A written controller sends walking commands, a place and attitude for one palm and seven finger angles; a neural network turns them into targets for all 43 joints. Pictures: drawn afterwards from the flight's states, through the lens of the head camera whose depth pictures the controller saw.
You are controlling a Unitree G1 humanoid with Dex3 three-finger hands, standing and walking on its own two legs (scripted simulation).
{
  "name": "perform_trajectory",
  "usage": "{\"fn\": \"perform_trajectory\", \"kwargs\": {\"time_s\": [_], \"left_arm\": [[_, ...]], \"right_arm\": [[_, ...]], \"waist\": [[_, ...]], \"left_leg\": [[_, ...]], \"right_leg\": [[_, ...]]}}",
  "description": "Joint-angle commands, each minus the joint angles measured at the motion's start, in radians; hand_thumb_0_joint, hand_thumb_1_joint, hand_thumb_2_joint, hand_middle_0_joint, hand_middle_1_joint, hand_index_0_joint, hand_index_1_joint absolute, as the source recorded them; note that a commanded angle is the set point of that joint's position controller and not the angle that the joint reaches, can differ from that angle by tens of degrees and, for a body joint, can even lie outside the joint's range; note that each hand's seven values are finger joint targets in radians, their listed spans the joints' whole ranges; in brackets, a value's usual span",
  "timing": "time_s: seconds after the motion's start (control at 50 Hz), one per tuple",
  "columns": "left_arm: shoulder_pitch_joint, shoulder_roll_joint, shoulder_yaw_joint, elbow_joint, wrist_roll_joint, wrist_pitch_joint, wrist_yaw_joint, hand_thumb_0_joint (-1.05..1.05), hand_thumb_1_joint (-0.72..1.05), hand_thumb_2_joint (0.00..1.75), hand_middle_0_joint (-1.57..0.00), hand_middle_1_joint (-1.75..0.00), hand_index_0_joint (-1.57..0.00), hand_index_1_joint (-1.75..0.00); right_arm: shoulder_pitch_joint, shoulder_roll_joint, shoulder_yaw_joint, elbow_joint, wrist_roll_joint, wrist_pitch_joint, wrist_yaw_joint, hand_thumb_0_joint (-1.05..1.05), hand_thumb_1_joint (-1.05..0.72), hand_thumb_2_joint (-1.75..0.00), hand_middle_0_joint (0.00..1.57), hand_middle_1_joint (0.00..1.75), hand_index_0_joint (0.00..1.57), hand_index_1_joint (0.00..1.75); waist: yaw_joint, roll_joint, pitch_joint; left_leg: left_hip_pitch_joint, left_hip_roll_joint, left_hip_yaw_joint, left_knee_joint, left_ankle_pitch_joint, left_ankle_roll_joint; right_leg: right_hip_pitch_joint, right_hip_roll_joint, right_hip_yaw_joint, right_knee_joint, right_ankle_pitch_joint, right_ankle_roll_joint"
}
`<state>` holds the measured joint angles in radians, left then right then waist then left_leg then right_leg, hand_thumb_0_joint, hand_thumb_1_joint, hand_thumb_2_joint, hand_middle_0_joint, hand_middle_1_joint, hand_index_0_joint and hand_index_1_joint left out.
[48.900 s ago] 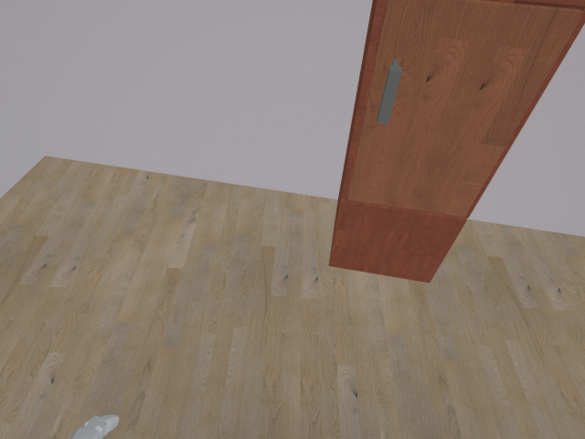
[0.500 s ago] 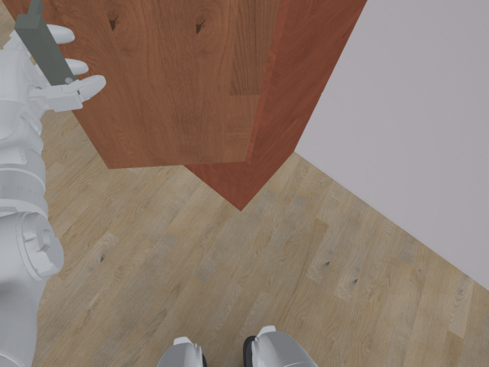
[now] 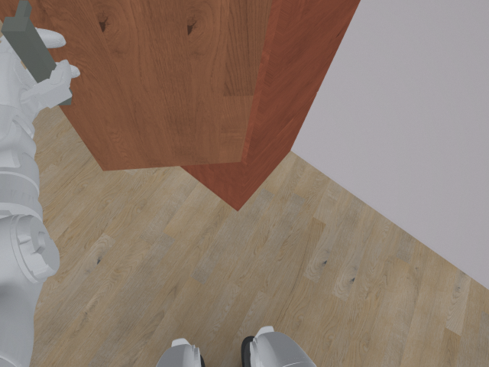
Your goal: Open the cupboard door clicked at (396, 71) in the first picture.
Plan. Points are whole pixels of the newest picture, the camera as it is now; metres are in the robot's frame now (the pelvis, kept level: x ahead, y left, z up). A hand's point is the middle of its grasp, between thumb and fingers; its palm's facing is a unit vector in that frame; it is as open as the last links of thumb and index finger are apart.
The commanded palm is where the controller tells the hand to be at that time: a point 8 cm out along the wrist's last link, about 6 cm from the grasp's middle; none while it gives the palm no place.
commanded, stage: pull the door open along its arc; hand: left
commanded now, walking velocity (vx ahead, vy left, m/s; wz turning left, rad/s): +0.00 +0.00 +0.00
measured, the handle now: (44, 56) +0.58 +0.24 +0.10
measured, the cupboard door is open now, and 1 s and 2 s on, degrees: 46 58 92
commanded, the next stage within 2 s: open thumb and fingers to let go in 1.70 s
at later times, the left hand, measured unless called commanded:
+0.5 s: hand (68, 126) +0.46 +0.20 +0.09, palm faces +0.15 -0.99 +0.07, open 6.3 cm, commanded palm +0.43 +0.25 +0.09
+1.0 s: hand (80, 118) +0.47 +0.18 +0.09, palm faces +0.50 -0.87 -0.01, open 5.9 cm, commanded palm +0.42 +0.22 +0.09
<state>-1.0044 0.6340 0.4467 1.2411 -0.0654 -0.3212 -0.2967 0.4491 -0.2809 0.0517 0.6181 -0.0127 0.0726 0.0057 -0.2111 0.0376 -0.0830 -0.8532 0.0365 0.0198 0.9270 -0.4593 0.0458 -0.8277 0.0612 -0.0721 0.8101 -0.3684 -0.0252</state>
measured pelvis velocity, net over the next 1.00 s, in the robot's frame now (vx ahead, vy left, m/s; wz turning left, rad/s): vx -0.03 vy -0.02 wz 0.03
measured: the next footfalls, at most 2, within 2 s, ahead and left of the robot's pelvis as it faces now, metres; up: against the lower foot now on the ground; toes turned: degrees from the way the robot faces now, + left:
none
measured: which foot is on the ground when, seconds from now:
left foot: down 0.00-1.00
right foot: down 0.00-1.00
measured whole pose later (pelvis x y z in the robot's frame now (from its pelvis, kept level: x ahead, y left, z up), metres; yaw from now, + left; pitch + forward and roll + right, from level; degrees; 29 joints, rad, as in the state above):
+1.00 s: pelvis -0.03 -0.02 +0.01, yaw +2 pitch +17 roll -2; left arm -0.85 0.31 0.42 1.13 0.02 -0.42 0.35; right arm 0.43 -0.25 0.00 0.74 -0.07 -0.01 0.02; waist -0.15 0.04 -0.10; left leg -0.77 0.02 0.00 0.87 -0.40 0.02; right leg -0.76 0.05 -0.08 0.81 -0.34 -0.05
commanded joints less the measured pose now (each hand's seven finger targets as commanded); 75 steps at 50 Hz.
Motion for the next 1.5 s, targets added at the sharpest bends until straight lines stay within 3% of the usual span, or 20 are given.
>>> {"fn": "perform_trajectory", "kwargs": {"time_s": [0.0, 0.18, 0.28, 0.3, 0.38, 0.4, 0.44, 0.48, 0.54, 0.56, 0.58, 0.62, 0.7, 0.92, 1.06, 1.16, 1.2, 1.24, 1.38, 1.48], "left_arm": [[-0.365, 0.268, 0.033, -0.256, -0.036, -0.080, -0.010, 0.00, 0.90, 0.90, -0.40, -1.35, -0.40, -1.35], [-0.054, 0.201, 0.042, -0.465, -0.102, -0.069, -0.023, 0.00, 0.90, 0.90, -0.40, -1.35, -0.40, -1.35], [0.221, 0.092, 0.007, -0.627, -0.150, -0.052, -0.019, 0.00, 0.90, 0.90, -0.40, -1.35, -0.40, -1.35], [0.170, 0.093, 0.002, -0.667, -0.154, -0.051, -0.010, 0.00, 0.90, 0.90, -0.40, -1.35, -0.40, -1.35], [0.018, 0.047, -0.040, -0.629, -0.135, -0.044, 0.031, 0.00, 0.90, 0.90, -0.40, -1.35, -0.40, -1.35], [-0.040, 0.035, 0.096, -0.644, -0.183, -0.037, 0.183, 0.00, 0.90, 0.90, -0.40, -1.35, -0.40, -1.35], [-0.086, -0.084, 0.002, -0.567, -0.131, -0.018, 0.313, 0.00, 0.90, 0.90, -0.40, -1.35, -0.40, -1.35], [-0.099, -0.098, 0.021, -0.556, -0.093, -0.028, 0.413, 0.00, 0.90, 0.90, -0.40, -1.35, -0.40, -1.35], [-0.171, -0.161, -0.007, -0.568, -0.005, -0.050, 0.577, 0.00, 0.90, 0.90, -0.40, -1.35, -0.40, -1.35], [-0.188, -0.167, -0.012, -0.559, 0.035, -0.057, 0.633, 0.00, 0.90, 0.90, -0.40, -1.35, -0.40, -1.35], [-0.199, -0.171, -0.022, -0.546, 0.079, -0.067, 0.684, 0.00, 0.90, 0.90, -0.40, -1.35, -0.40, -1.35], [-0.215, -0.205, -0.075, -0.504, 0.131, -0.079, 0.720, 0.00, 0.90, 0.90, -0.40, -1.35, -0.40, -1.35], [-0.308, -0.190, -0.095, -0.472, 0.137, -0.112, 0.700, 0.00, 0.90, 0.90, -0.40, -1.35, -0.40, -1.35], [-0.359, -0.115, -0.055, -0.340, 0.102, -0.186, 0.640, 0.00, 0.90, 0.90, -0.40, -1.35, -0.40, -1.35], [-0.220, -0.145, -0.062, -0.385, 0.081, -0.215, 0.624, 0.00, 0.90, 0.90, -0.40, -1.35, -0.40, -1.35], [-0.040, -0.198, -0.072, -0.486, 0.052, -0.203, 0.622, 0.00, 0.90, 0.90, -0.40, -1.35, -0.40, -1.35], [0.049, -0.222, -0.077, -0.556, 0.040, -0.194, 0.626, 0.00, 0.90, 0.90, -0.40, -1.35, -0.40, -1.35], [0.168, -0.264, -0.093, -0.616, 0.025, -0.176, 0.625, 0.00, 0.90, 0.90, -0.40, -1.35, -0.40, -1.35], [0.614, -0.420, -0.221, -1.022, -0.005, -0.111, 0.637, 0.00, 0.90, 0.90, -0.40, -1.35, -0.40, -1.35], [0.868, -0.481, -0.288, -1.273, 0.009, -0.030, 0.674, 0.00, 0.90, 0.90, -0.40, -1.35, -0.40, -1.35]], "right_arm": [[0.202, -0.188, -0.072, -0.038, -0.005, -0.012, -0.016, 0.00, -0.90, -0.90, 0.20, 0.30, 0.20, 0.30], [0.139, -0.175, -0.087, -0.108, 0.016, -0.003, -0.002, 0.00, -0.90, -0.90, 0.20, 0.30, 0.20, 0.30], [0.074, -0.155, -0.094, -0.154, 0.032, -0.016, 0.011, 0.00, -0.90, -0.90, 0.20, 0.30, 0.20, 0.30], [0.061, -0.154, -0.095, -0.145, 0.035, -0.019, 0.009, 0.00, -0.90, -0.90, 0.20, 0.30, 0.20, 0.30], [0.053, -0.152, -0.096, -0.105, 0.032, -0.026, -0.006, 0.00, -0.90, -0.90, 0.20, 0.30, 0.20, 0.30], [0.025, -0.121, -0.098, -0.100, 0.022, -0.040, -0.008, 0.00, -0.90, -0.90, 0.20, 0.30, 0.20, 0.30], [0.030, -0.117, -0.097, -0.062, 0.012, -0.059, -0.003, 0.00, -0.90, -0.90, 0.20, 0.30, 0.20, 0.30], [0.035, -0.116, -0.100, -0.044, -0.008, -0.074, 0.004, 0.00, -0.90, -0.90, 0.20, 0.30, 0.20, 0.30], [0.015, -0.095, -0.097, -0.029, -0.039, -0.091, 0.016, 0.00, -0.90, -0.90, 0.20, 0.30, 0.20, 0.30], [0.013, -0.094, -0.096, -0.022, -0.052, -0.093, 0.020, 0.00, -0.90, -0.90, 0.20, 0.30, 0.20, 0.30], [0.020, -0.094, -0.098, -0.017, -0.064, -0.094, 0.023, 0.00, -0.90, -0.90, 0.20, 0.30, 0.20, 0.30], [0.013, -0.095, -0.101, -0.014, -0.067, -0.095, 0.026, 0.00, -0.90, -0.90, 0.20, 0.30, 0.20, 0.30], [0.028, -0.102, -0.104, 0.000, -0.067, -0.102, 0.013, 0.00, -0.90, -0.90, 0.20, 0.30, 0.20, 0.30], [0.065, -0.111, -0.097, 0.046, -0.062, -0.117, -0.004, 0.00, -0.90, -0.90, 0.20, 0.30, 0.20, 0.30], [0.070, -0.116, -0.108, 0.033, -0.057, -0.114, 0.008, 0.00, -0.90, -0.90, 0.20, 0.30, 0.20, 0.30], [0.049, -0.115, -0.116, 0.007, -0.047, -0.107, 0.017, 0.00, -0.90, -0.90, 0.20, 0.30, 0.20, 0.30], [0.029, -0.110, -0.117, -0.007, -0.042, -0.105, 0.020, 0.00, -0.90, -0.90, 0.20, 0.30, 0.20, 0.30], [0.005, -0.105, -0.119, -0.028, -0.038, -0.106, 0.023, 0.00, -0.90, -0.90, 0.20, 0.30, 0.20, 0.30], [-0.115, -0.072, -0.115, -0.110, -0.020, -0.111, 0.034, 0.00, -0.90, -0.90, 0.20, 0.30, 0.20, 0.30], [-0.224, -0.043, -0.102, -0.168, -0.013, -0.090, 0.027, 0.00, -0.90, -0.90, 0.20, 0.30, 0.20, 0.30]], "waist": [[0.028, 0.153, -0.539], [0.105, 0.111, -0.557], [0.157, 0.085, -0.505], [0.141, 0.109, -0.492], [0.090, 0.042, -0.361], [0.155, 0.024, -0.350], [0.099, 0.048, -0.307], [0.107, 0.027, -0.343], [0.112, 0.113, -0.440], [0.111, 0.108, -0.446], [0.096, 0.037, -0.451], [0.080, 0.029, -0.468], [0.057, -0.005, -0.501], [0.049, 0.033, -0.420], [0.085, 0.049, -0.460], [0.124, 0.015, -0.455], [0.142, 0.047, -0.451], [0.163, 0.001, -0.423], [0.231, -0.027, -0.384], [0.259, -0.054, -0.281]], "left_leg": [[0.407, -0.001, -0.088, -0.072, 0.613, -0.022], [0.409, -0.005, -0.059, -0.110, 0.697, -0.013], [0.392, -0.008, -0.033, -0.147, 0.727, -0.005], [0.412, -0.009, -0.030, -0.149, 0.721, -0.009], [0.397, -0.013, -0.037, -0.155, 0.596, -0.010], [0.345, -0.023, -0.045, -0.158, 0.561, -0.024], [0.353, -0.019, -0.056, -0.156, 0.512, -0.044], [0.351, -0.023, -0.061, -0.139, 0.500, -0.045], [0.369, -0.030, -0.063, -0.114, 0.508, -0.061], [0.359, -0.031, -0.066, -0.105, 0.498, -0.062], [0.336, -0.029, -0.074, -0.097, 0.485, -0.055], [0.319, -0.032, -0.067, -0.098, 0.417, -0.049], [0.311, -0.036, -0.059, -0.110, 0.347, -0.033], [0.254, -0.043, -0.052, -0.155, 0.240, -0.015], [0.309, -0.041, -0.039, -0.171, 0.306, -0.018], [0.332, -0.040, -0.026, -0.189, 0.363, -0.019], [0.359, -0.040, -0.018, -0.194, 0.401, -0.020], [0.354, -0.038, -0.011, -0.208, 0.417, -0.020], [0.441, -0.026, -0.001, -0.250, 0.577, -0.028], [0.449, -0.027, 0.006, -0.291, 0.521, -0.032]], "right_leg": [[0.238, 0.009, 0.041, -0.034, 0.449, 0.003], [0.389, 0.005, 0.050, -0.049, 0.571, -0.002], [0.471, -0.010, 0.058, -0.058, 0.638, -0.004], [0.457, -0.011, 0.060, -0.067, 0.640, 0.001], [0.370, -0.004, 0.050, -0.086, 0.527, 0.007], [0.368, -0.004, 0.034, -0.092, 0.493, 0.010], [0.286, -0.009, 0.025, -0.081, 0.408, 0.016], [0.276, -0.011, 0.025, -0.065, 0.378, 0.013], [0.256, -0.023, 0.028, -0.033, 0.360, 0.011], [0.239, -0.023, 0.027, -0.024, 0.345, 0.010], [0.237, -0.020, 0.024, -0.021, 0.338, 0.011], [0.240, -0.023, 0.032, -0.024, 0.314, 0.012], [0.287, -0.022, 0.053, -0.053, 0.310, 0.016], [0.312, -0.025, 0.071, -0.112, 0.229, 0.014], [0.358, -0.019, 0.065, -0.118, 0.281, 0.007], [0.420, -0.015, 0.060, -0.128, 0.346, 0.005], [0.433, -0.015, 0.059, -0.127, 0.383, 0.003], [0.466, -0.016, 0.053, -0.135, 0.410, 0.002], [0.567, -0.029, 0.037, -0.137, 0.535, -0.006], [0.619, -0.051, 0.047, -0.164, 0.528, -0.005]]}}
